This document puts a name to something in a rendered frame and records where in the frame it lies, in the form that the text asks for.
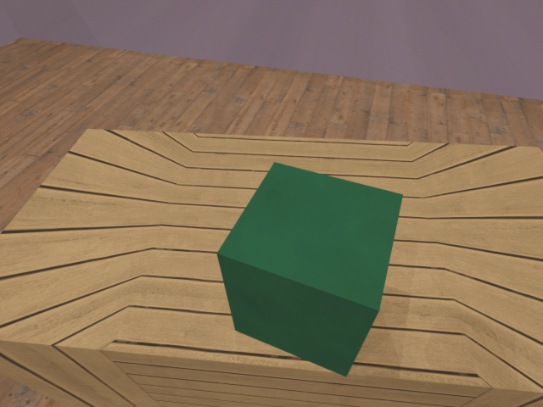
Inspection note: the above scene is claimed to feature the carton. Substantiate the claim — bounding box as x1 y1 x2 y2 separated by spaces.
217 162 403 376

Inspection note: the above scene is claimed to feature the pedestal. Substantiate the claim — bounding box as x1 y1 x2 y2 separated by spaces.
0 129 543 407

